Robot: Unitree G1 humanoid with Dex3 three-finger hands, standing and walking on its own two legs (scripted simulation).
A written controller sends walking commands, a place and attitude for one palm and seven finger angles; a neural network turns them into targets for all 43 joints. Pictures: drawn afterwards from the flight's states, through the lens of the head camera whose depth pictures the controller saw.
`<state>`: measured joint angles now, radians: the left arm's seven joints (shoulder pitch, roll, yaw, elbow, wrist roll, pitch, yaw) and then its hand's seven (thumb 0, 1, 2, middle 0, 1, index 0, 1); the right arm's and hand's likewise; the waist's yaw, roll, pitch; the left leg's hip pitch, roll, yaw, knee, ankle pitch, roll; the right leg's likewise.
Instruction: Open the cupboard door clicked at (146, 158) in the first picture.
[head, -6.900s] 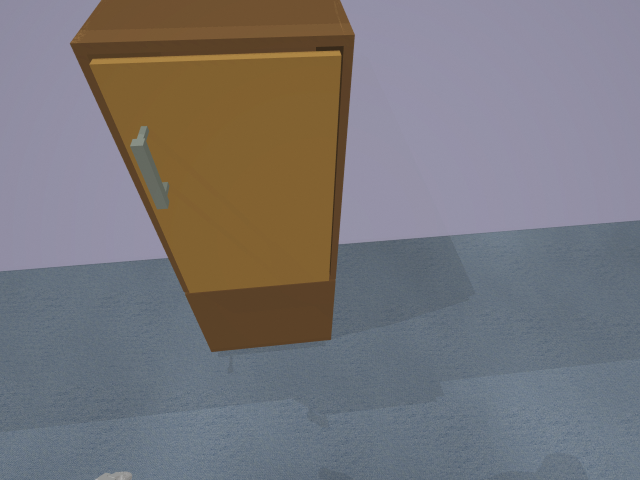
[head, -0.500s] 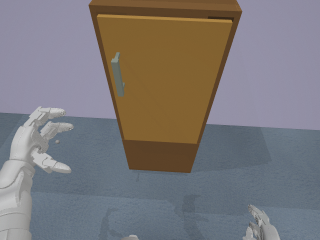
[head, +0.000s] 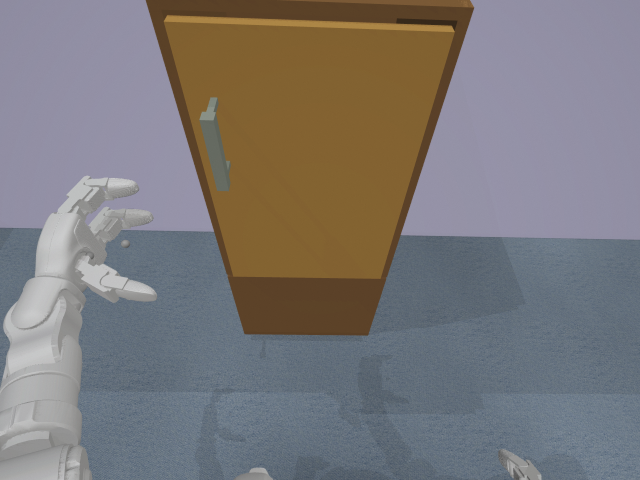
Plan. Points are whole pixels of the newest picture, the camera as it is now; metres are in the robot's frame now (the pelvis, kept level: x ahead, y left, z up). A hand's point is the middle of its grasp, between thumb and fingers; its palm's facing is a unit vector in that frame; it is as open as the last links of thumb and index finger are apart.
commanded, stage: move the hooked fingers beside the handle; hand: left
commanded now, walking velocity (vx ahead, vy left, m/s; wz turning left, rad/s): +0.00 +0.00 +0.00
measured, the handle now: (218, 146) +0.57 +0.18 +0.08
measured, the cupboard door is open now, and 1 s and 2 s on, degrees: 0 0 0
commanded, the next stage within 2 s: slide the fingers in behind the handle in 1.74 s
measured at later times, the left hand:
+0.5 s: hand (156, 198) +0.44 +0.24 +0.09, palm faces +0.02 -1.00 +0.01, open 14.0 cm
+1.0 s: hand (178, 162) +0.52 +0.23 +0.09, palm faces +0.04 -1.00 +0.00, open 14.0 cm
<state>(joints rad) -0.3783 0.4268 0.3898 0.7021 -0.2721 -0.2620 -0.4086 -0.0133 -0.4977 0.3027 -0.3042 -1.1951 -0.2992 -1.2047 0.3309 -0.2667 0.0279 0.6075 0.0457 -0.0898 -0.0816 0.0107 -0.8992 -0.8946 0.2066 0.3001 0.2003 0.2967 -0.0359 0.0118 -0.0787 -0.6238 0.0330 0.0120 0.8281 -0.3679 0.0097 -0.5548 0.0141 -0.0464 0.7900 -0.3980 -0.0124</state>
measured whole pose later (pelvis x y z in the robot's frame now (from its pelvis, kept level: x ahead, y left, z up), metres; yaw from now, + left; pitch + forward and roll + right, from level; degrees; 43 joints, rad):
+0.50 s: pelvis +0.00 +0.00 -0.01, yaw -1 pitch +14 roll -2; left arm -0.72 0.51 0.40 1.05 -0.19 -0.33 -0.37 -0.01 -0.50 0.30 -0.30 -1.20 -0.30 -1.20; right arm 0.36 -0.27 0.03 0.63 0.03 0.00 -0.06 0.01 -0.90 -0.89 0.21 0.30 0.20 0.30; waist -0.10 0.01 -0.09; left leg -0.76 0.04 0.01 0.90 -0.39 0.01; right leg -0.69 0.02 -0.04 0.85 -0.41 -0.01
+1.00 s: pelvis +0.00 +0.00 -0.02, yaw -2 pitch +19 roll -3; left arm -0.96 0.67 0.47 1.26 -0.09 -0.32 -0.33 -0.01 -0.50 0.30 -0.30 -1.19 -0.30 -1.20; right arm 0.43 -0.28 0.04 0.62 0.01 0.05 -0.04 0.00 -0.90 -0.89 0.21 0.30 0.20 0.30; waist -0.19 0.01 -0.09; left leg -0.89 0.07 0.01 0.96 -0.40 0.01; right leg -0.82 0.05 -0.04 0.89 -0.41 -0.02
